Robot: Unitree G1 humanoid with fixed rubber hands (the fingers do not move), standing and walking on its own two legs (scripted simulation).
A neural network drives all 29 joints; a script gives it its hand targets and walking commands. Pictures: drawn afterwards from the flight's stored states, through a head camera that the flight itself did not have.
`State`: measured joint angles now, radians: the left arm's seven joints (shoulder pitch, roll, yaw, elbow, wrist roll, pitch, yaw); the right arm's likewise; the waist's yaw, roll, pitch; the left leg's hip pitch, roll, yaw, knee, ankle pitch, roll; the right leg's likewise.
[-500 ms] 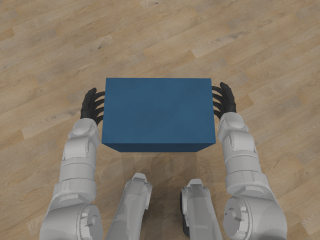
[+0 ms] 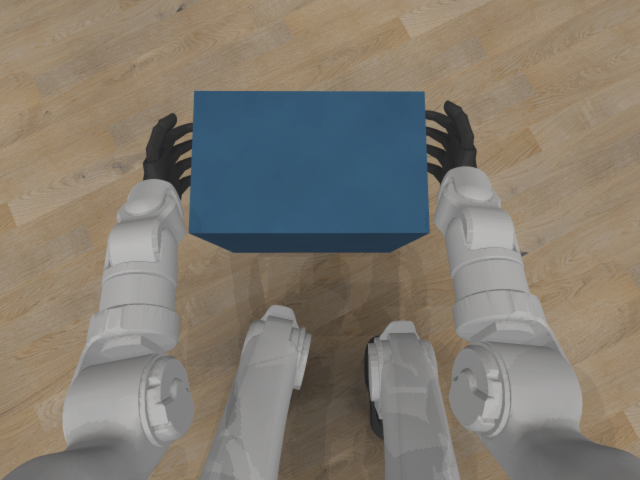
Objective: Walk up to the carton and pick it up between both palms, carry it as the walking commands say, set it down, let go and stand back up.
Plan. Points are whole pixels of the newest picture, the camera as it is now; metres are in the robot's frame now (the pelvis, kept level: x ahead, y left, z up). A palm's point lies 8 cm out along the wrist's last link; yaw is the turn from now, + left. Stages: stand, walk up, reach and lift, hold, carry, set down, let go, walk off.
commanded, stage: set down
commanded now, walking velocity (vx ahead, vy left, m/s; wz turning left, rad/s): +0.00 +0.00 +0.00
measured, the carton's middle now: (311, 187) +0.47 +0.07 -0.18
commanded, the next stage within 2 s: none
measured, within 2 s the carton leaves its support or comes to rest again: rests again in 1.72 s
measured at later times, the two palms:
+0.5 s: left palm (189, 185) +0.46 +0.25 -0.20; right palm (428, 174) +0.51 -0.09 -0.20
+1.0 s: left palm (212, 191) +0.48 +0.24 -0.30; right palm (416, 183) +0.53 -0.10 -0.29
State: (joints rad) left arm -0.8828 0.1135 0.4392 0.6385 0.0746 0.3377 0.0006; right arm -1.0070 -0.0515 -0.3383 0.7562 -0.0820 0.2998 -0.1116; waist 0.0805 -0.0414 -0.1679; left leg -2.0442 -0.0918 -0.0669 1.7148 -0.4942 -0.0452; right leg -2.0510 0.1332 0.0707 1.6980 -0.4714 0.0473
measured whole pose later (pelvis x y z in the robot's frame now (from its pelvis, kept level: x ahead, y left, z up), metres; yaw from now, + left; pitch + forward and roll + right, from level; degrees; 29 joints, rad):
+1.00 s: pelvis -0.03 +0.01 -0.11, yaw +0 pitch +31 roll -1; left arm -1.32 0.32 0.26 0.76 -0.11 0.30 0.10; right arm -1.44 -0.29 -0.17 0.89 0.15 0.25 -0.17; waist 0.08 -0.04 0.52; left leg -2.14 -0.08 -0.02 2.14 -0.55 -0.02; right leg -2.13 0.15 0.05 2.12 -0.54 0.09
